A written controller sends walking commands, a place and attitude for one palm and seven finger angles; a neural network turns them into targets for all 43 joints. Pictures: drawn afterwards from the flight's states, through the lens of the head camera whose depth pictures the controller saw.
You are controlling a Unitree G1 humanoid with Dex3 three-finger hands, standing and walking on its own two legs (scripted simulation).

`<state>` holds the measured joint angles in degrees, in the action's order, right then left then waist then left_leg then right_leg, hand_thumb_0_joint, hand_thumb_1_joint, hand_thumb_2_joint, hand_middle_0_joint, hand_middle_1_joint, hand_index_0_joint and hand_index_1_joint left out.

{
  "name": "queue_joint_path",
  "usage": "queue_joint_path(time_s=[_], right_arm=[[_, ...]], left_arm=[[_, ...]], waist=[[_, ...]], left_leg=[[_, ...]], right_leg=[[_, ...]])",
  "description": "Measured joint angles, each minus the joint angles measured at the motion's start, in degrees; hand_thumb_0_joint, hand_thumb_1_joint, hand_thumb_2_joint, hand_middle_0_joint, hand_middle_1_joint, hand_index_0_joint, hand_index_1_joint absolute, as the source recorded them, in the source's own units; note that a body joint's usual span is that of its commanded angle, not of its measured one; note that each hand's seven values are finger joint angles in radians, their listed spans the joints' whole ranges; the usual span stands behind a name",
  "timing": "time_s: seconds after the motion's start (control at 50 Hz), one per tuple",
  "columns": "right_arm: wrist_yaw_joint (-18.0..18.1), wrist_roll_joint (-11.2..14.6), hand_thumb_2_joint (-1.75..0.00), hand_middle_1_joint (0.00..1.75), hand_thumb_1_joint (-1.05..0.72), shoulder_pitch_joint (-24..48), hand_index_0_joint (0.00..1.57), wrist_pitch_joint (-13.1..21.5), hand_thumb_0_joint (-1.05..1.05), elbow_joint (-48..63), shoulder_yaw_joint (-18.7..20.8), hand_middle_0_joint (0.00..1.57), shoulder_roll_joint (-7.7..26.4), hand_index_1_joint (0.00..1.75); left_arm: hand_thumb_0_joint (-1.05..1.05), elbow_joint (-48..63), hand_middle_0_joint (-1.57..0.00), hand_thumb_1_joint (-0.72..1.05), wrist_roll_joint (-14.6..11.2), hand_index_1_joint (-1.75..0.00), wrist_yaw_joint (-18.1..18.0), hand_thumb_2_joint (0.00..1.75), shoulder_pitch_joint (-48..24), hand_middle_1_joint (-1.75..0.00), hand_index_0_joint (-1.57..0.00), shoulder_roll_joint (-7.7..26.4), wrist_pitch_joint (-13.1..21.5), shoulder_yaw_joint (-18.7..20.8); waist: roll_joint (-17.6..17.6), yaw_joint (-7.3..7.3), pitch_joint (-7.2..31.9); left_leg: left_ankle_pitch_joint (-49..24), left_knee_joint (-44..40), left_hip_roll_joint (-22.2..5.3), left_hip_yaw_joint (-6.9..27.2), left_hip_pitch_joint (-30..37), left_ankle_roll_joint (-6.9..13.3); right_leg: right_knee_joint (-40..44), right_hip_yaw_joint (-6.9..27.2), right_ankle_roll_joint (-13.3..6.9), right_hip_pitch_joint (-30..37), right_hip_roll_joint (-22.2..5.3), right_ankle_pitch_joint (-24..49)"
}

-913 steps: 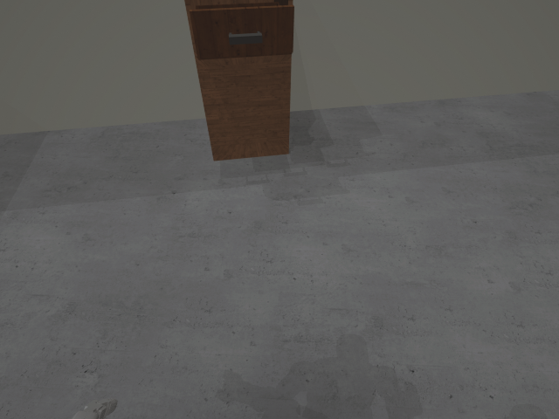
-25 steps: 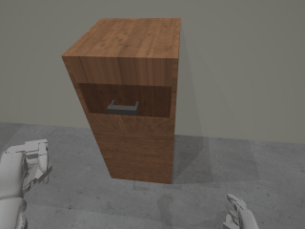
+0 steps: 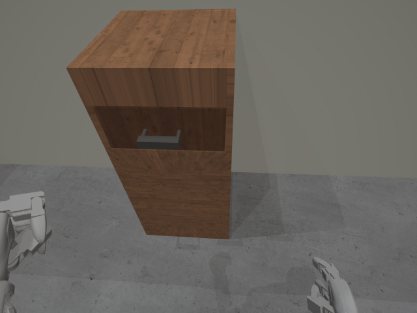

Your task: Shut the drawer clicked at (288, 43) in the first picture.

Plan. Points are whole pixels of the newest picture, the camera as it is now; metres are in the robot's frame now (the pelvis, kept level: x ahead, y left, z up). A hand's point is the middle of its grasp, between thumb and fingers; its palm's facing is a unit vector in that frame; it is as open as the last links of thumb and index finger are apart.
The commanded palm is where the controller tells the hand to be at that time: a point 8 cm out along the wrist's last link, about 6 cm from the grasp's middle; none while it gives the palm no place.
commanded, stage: step back with the hand held close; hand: left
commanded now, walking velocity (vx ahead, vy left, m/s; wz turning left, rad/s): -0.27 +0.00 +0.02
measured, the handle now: (160, 137) +0.60 +0.21 -0.04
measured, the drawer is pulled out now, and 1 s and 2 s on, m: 0.00 0.00 0.00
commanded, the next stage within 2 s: stop stepping back and stand still in 1.22 s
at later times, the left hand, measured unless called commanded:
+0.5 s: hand (11, 280) +0.13 +0.26 +0.15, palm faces +0.38 -0.79 -0.49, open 3.2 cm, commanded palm +0.07 +0.30 +0.17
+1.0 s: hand out of the picture +0.05 +0.24 +0.15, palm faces +0.36 -0.79 -0.50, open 3.3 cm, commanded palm -0.01 +0.27 +0.17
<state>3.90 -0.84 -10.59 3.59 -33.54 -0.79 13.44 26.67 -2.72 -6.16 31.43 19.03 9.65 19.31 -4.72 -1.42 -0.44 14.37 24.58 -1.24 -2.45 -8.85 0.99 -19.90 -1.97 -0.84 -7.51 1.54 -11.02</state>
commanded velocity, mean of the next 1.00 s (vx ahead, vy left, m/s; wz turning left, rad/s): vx -0.32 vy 0.00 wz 0.02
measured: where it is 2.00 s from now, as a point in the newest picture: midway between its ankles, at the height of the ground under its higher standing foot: outside the picture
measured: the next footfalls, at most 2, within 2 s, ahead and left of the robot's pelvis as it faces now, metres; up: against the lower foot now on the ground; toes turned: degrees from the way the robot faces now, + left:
right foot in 0.96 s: -0.27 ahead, -0.14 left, +0.00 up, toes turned -1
left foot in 1.62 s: -0.28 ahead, +0.10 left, +0.00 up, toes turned +5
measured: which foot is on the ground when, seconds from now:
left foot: down 0.00-1.00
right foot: down 0.00-0.74, up 0.76-0.94, down 0.96-1.00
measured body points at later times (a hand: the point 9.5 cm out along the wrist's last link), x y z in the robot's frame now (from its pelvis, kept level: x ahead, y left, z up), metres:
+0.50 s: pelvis -0.06 +0.02 -0.01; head -0.05 +0.01 +0.44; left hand +0.10 +0.30 +0.18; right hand +0.14 -0.21 -0.08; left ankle -0.01 +0.10 -0.74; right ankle +0.00 -0.11 -0.74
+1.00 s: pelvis -0.15 -0.01 -0.02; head -0.10 +0.01 +0.43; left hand +0.02 +0.28 +0.18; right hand +0.02 -0.23 -0.11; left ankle -0.01 +0.10 -0.74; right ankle -0.28 -0.10 -0.75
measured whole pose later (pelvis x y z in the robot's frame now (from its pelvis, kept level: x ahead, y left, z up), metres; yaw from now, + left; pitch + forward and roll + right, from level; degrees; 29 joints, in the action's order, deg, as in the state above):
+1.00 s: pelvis -0.15 -0.01 -0.02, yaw -1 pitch +7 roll -1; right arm 3.2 -2.1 -11.5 7.2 -35.1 0.0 9.9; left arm 34.8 -2.4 -8.4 37.5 23.5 17.7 25.1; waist 0.8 -0.6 1.7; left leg 0.2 26.1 -1.8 -2.7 -32.5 1.1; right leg -24.9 1.1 -2.3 -7.1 3.7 -25.8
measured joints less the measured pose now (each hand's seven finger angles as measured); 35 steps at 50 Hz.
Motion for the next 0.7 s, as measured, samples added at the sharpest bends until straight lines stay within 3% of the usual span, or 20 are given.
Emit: queue_joint_path(time_s=[0.14, 0.3, 0.56, 0.64, 0.7], right_arm=[[-0.06, 0.69, -0.90, 0.30, -0.90, 0.59, 0.20, -3.42, 0.02, 1.63, 1.94, 0.20, 0.45, 0.30], [0.45, 0.82, -0.90, 0.30, -0.90, -0.01, 0.20, -4.13, 0.02, 3.10, 1.85, 0.20, -0.79, 0.30], [0.55, 0.40, -0.90, 0.30, -0.90, 0.35, 0.20, -0.76, 0.01, 4.19, 0.17, 0.21, -1.51, 0.30], [0.45, 0.08, -0.90, 0.30, -0.90, -0.77, 0.20, -0.40, 0.01, 3.17, 0.38, 0.21, -1.09, 0.30], [0.48, -0.04, -0.90, 0.30, -0.90, -1.39, 0.20, -0.60, 0.01, 2.05, 0.66, 0.21, -0.61, 0.30]], left_arm=[[0.02, 1.29, -1.40, 0.89, 0.01, -1.60, 0.15, 0.90, 2.82, -1.60, -1.40, 1.81, 0.56, -0.05], [0.02, 6.36, -1.40, 0.89, 0.17, -1.60, -0.58, 0.90, 5.48, -1.60, -1.40, 4.85, 0.98, 2.25], [0.02, 5.30, -1.40, 0.89, 2.08, -1.60, -1.23, 0.90, 2.77, -1.60, -1.40, 0.96, 2.88, 1.49], [0.02, 6.41, -1.40, 0.89, 2.20, -1.60, -1.96, 0.90, 2.35, -1.60, -1.40, 0.76, 3.95, 0.89], [0.02, 8.07, -1.40, 0.89, 1.85, -1.60, -2.69, 0.90, 2.29, -1.60, -1.40, 1.64, 4.75, 0.94]], waist=[[1.35, 1.62, -1.67], [3.81, 1.18, -1.67], [3.34, 0.16, -1.11], [3.90, 0.36, -1.06], [4.69, 1.10, -1.49]], left_leg=[[-1.60, -0.84, 1.38, -1.09, -3.33, 1.10], [-1.74, 1.49, 2.47, -1.48, -5.81, 1.95], [-1.20, 9.06, 1.87, -0.85, -11.82, 2.22], [3.01, 11.59, 1.84, 0.36, -14.52, 1.56], [1.34, 11.47, 2.20, 1.22, -15.51, 1.24]], right_leg=[[-1.25, 1.02, 1.18, -4.50, -1.42, 0.78], [-5.63, 1.39, 1.91, -7.91, -2.61, 0.09], [-11.73, 0.90, 1.45, -13.02, -2.22, 0.53], [-10.52, 0.44, 0.94, -14.20, -1.70, 2.39], [-10.02, 0.41, 0.97, -14.94, -1.52, 3.70]])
